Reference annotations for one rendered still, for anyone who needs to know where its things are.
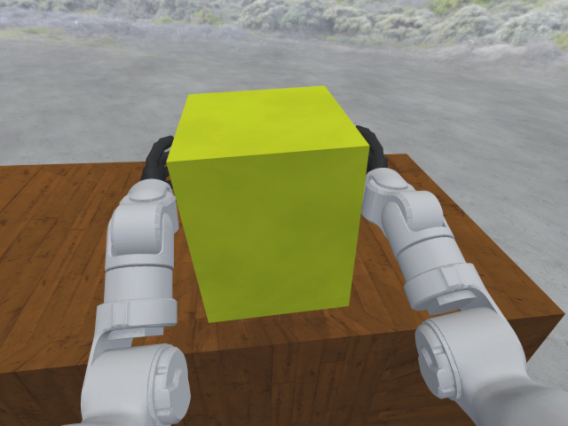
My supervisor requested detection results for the carton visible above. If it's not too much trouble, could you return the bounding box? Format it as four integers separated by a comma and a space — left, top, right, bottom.
166, 86, 370, 323

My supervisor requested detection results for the left robot forearm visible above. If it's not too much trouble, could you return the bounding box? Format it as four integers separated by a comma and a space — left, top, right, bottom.
81, 179, 179, 417

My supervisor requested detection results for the left robot hand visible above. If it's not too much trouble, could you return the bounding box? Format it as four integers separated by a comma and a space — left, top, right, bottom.
140, 136, 177, 202

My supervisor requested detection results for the pedestal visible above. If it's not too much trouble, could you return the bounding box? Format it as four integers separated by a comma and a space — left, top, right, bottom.
0, 154, 565, 426

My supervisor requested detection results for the right robot forearm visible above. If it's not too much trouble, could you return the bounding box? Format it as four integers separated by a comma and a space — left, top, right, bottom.
361, 168, 527, 373

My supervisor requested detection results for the right robot upper arm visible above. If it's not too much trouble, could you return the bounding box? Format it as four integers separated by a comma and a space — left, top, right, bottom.
415, 306, 568, 426

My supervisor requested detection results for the left robot upper arm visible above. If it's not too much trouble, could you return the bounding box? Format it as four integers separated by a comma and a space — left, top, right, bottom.
62, 343, 191, 426

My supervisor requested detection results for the right robot hand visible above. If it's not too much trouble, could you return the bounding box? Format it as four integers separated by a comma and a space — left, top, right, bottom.
356, 125, 388, 175

